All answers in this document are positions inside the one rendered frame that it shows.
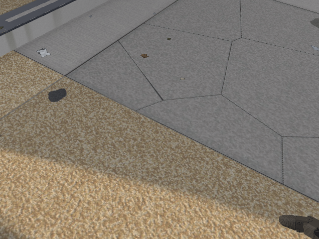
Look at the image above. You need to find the right robot hand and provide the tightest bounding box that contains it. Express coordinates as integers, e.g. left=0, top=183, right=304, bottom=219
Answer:
left=279, top=215, right=319, bottom=239

